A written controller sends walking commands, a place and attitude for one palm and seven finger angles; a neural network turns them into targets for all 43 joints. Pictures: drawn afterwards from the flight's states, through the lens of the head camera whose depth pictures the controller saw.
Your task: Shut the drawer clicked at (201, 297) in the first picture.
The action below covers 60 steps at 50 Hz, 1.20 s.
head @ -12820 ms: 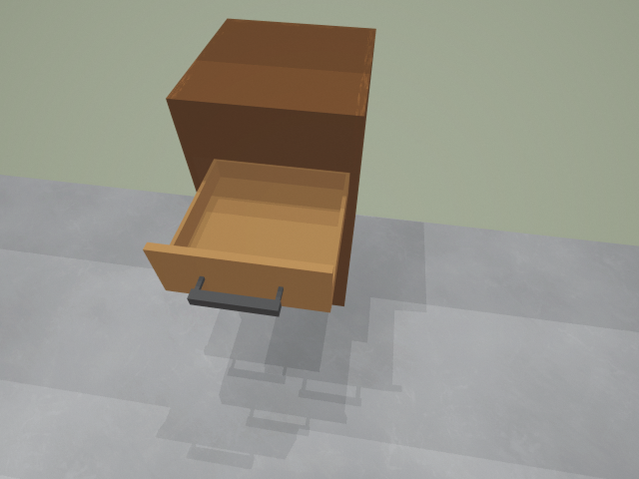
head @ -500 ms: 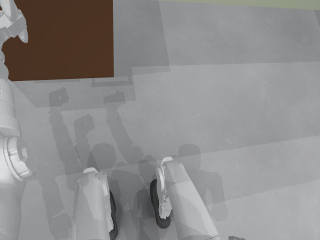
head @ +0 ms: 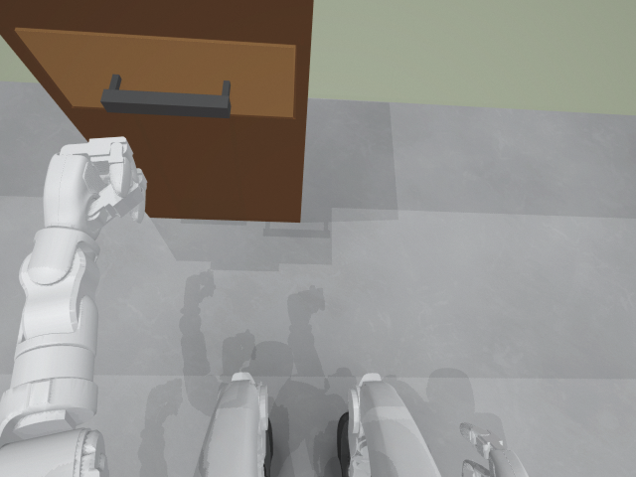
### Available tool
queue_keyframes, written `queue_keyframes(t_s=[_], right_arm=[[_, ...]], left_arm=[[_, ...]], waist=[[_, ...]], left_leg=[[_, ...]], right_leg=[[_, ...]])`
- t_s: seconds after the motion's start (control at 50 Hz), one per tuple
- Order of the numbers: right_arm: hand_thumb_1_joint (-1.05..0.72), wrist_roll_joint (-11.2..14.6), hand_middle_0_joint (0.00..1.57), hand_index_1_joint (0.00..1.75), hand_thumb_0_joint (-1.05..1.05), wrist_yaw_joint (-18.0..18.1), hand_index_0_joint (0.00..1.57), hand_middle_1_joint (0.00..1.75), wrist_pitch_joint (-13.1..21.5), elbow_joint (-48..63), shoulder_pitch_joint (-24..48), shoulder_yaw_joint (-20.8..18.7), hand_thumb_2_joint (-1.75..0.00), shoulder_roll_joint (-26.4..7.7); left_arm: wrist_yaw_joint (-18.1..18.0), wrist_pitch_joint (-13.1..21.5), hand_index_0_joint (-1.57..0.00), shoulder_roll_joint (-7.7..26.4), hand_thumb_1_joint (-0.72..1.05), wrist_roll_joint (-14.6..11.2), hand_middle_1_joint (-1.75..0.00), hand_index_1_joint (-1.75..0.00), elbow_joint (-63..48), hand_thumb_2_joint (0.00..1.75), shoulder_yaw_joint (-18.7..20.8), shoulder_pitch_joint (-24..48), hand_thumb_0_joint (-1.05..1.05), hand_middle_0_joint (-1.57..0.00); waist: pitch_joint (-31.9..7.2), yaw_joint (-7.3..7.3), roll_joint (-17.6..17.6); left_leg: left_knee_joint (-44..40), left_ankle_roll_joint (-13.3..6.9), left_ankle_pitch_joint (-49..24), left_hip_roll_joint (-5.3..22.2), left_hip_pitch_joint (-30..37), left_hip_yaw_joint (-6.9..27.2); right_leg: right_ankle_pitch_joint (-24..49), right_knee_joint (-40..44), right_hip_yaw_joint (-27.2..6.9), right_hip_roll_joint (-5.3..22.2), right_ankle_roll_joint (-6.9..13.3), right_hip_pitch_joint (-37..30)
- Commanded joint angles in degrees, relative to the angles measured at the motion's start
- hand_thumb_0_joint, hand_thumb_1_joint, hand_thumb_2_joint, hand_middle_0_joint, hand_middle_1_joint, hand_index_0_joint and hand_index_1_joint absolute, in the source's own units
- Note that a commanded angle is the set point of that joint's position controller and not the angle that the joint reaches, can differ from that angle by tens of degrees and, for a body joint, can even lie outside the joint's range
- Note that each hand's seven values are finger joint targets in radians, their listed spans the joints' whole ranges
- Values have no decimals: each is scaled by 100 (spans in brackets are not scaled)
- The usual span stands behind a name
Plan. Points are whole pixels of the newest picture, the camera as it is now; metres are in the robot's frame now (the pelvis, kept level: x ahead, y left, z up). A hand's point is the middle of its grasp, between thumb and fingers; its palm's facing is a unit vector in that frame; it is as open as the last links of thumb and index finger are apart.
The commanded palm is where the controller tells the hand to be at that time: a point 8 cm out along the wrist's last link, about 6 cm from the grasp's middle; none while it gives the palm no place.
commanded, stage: draw the hand back to the body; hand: left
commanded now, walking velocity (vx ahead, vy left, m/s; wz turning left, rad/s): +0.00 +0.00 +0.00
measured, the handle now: (170, 93) +0.66 +0.23 -0.07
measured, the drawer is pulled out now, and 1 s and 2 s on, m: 0.00 0.00 0.00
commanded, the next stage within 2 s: step back with the hand held close in 1.06 s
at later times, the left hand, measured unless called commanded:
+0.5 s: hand out of the picture +0.32 +0.25 +0.18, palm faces +0.29 -0.90 -0.32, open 3.3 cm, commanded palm +0.27 +0.28 +0.20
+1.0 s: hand out of the picture +0.22 +0.24 +0.32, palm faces +0.47 -0.78 -0.42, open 3.3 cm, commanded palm +0.17 +0.28 +0.32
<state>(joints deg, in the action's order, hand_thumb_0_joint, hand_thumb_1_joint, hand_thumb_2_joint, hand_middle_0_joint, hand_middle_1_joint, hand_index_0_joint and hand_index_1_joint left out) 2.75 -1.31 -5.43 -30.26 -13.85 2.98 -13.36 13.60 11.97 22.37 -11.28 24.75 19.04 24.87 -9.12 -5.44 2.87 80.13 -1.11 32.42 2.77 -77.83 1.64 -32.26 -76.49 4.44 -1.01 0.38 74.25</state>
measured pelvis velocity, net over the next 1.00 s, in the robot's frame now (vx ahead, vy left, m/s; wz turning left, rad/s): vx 0.06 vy -0.01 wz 0.06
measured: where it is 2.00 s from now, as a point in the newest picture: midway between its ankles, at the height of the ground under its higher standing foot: outside the picture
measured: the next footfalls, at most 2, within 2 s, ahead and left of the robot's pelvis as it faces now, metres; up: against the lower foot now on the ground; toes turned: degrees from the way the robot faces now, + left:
none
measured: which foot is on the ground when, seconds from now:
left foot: down 0.00-1.00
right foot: down 0.00-1.00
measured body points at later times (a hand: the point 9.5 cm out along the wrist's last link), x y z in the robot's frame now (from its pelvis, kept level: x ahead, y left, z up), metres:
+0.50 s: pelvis +0.04 +0.01 +0.12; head +0.07 +0.01 +0.56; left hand +0.30 +0.30 +0.20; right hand +0.22 -0.21 +0.03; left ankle +0.03 +0.11 -0.59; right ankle +0.03 -0.12 -0.59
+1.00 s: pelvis +0.06 -0.01 +0.14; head +0.04 -0.05 +0.59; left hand +0.19 +0.28 +0.35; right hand +0.27 -0.21 +0.06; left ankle +0.03 +0.11 -0.59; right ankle +0.03 -0.12 -0.59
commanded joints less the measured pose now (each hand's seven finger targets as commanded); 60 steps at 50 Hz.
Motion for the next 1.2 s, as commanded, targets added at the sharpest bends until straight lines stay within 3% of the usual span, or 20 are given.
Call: queue_keyframes(t_s=[0.0,0.08,0.16,0.18,0.2,0.24,0.32,0.38,0.42,0.5,0.6,0.66,0.76,0.86,0.88,0.96,1.04,1.1,1.16,1.18], right_arm=[[-90,-4,20,30,0,211,20,30,439,261,-634,-489,-90,-1030],[-90,35,20,30,0,218,20,30,492,403,-497,-501,-90,-1043],[-90,83,20,30,0,252,20,30,467,812,-284,-505,-90,-1060],[-90,86,20,30,0,315,20,30,238,967,-59,-510,-90,-900],[-90,71,20,30,0,384,20,30,186,1197,-16,-483,-90,-778],[-90,59,20,30,0,499,20,30,172,1319,138,-442,-90,-734],[-90,27,20,30,0,733,20,30,186,1303,240,-354,-90,-706],[-90,21,20,30,0,823,20,30,318,1240,302,-316,-90,-683],[-90,22,20,30,0,797,20,30,451,1230,362,-292,-90,-643],[-90,5,20,30,0,692,20,30,673,1189,455,-272,-90,-622],[-90,-21,20,30,0,622,20,30,773,1078,670,-276,-90,-586],[-90,-47,20,30,0,618,20,30,873,1021,790,-256,-90,-540],[-90,-75,20,30,0,575,20,30,1223,965,785,-218,-90,-440],[-90,-106,20,30,0,559,20,30,1453,835,815,-292,-90,-409],[-90,-102,20,30,0,562,20,30,1429,792,791,-299,-90,-414],[-90,-78,20,30,0,589,20,30,1261,679,825,-378,-90,-482],[-90,-128,20,30,0,633,20,30,1316,778,910,-391,-90,-480],[-90,-151,20,30,0,645,20,30,1510,775,940,-321,-90,-426],[-90,-153,20,30,0,667,20,30,1665,710,968,-308,-90,-409],[-90,-203,20,30,0,618,20,30,1485,741,792,-391,-90,-621]], left_arm=[[-137,588,-140,813,90,-220,-160,-160,-855,90,-50,1283,0,-140],[96,651,-140,387,90,-141,-160,-160,-430,90,-580,583,0,-140],[228,669,-140,712,90,-312,-160,-160,-1310,90,-382,-157,0,-140],[-554,273,-140,1185,90,432,-160,-160,-1636,90,-411,-569,0,-140],[-974,65,-140,742,90,458,-160,-160,-2307,90,-646,-747,0,-140],[-1437,-203,-140,614,90,555,-160,-160,-2876,90,-743,-1266,0,-140],[-2093,-547,-140,824,90,709,-160,-160,-3194,90,-597,-1302,0,-140],[-2277,-654,-140,681,90,761,-160,-160,-3396,90,-676,-1645,0,-140],[-2287,-707,-140,445,90,765,-160,-160,-3750,90,-879,-2142,0,-140],[-2201,-812,-140,240,90,707,-160,-160,-4354,90,-982,-3215,0,-140],[-2122,-869,-140,580,90,616,-160,-160,-4798,90,-305,-4196,0,-140],[-2107,-809,-140,897,90,593,-160,-160,-5484,90,107,-4249,0,-140],[-2124,-675,-140,863,90,609,-160,-160,-6655,90,222,-4646,0,-140],[-2107,-569,-140,886,90,565,-160,-160,-6808,90,602,-5467,0,-140],[-2066,-585,-140,567,90,563,-160,-160,-6468,90,370,-5567,0,-140],[-2013,-610,-140,322,90,559,-160,-160,-5622,90,289,-5377,0,-140],[-2037,-423,-140,656,90,606,-160,-160,-6264,90,443,-5101,0,-140],[-2105,-325,-140,809,90,639,-160,-160,-6862,90,439,-5043,0,-140],[-2161,-324,-140,905,90,662,-160,-160,-6858,90,514,-5115,0,-140],[-2209,-42,-140,1546,90,694,-160,-160,-7188,90,1313,-4382,0,-140]], waist=[[-2540,-315,-22],[-1739,-174,199],[-1866,157,647],[-2367,604,879],[-2178,444,941],[-1750,424,809],[-1015,279,186],[-829,334,213],[-810,421,475],[-546,508,196],[-2,648,-424],[100,720,-80],[61,771,517],[375,870,-67],[552,787,-188],[1242,716,-612],[399,836,-324],[70,877,333],[443,884,274],[1063,612,-189]], left_leg=[[-1195,-108,-1648,-179,2512,83],[-1812,-63,-1283,-237,3048,50],[-2391,-35,-1802,-252,3990,51],[-2996,84,-2106,-214,4904,88],[-3187,119,-2293,-179,5240,121],[-3423,110,-2155,-117,5255,144],[-3841,0,-1727,-106,5139,87],[-4146,-10,-2064,-111,5598,78],[-4304,20,-2560,-77,6010,126],[-4577,49,-3323,-25,6457,177],[-4908,0,-3237,-67,6454,-38],[-5036,-4,-3233,-104,6609,-77],[-5181,32,-3544,-122,6997,-67],[-5241,3,-3356,-131,6964,-152],[-5261,-14,-3224,-136,6924,-215],[-5336,-62,-2541,-153,6756,-255],[-5331,-130,-2626,-205,7054,-282],[-5318,-107,-2719,-235,7185,-282],[-5326,-67,-2703,-225,7082,-263],[-5133,-151,-2320,-130,6596,-149]], right_leg=[[1654,1498,-213,-121,-32,-2101],[1181,1989,-135,-123,64,-2211],[1562,2312,-82,-116,143,-2932],[1605,2583,-251,17,274,-3399],[1726,2713,-161,17,251,-3456],[1723,2931,-157,42,207,-3681],[1737,3438,-188,72,151,-4419],[2011,3707,-175,85,163,-4848],[2252,3833,-145,113,174,-5040],[2672,4156,-91,116,138,-5493],[3092,4582,-117,166,88,-6081],[3146,4766,-163,162,98,-6256],[3238,4947,-182,142,95,-6408],[3381,5121,-166,104,74,-6466],[3353,5111,-168,122,50,-6421],[2715,5406,-225,125,-9,-6054],[2805,5318,-322,220,-17,-6433],[2912,5287,-362,265,31,-6622],[2849,5406,-349,223,50,-6481],[3139,5847,-1101,637,97,-6058]])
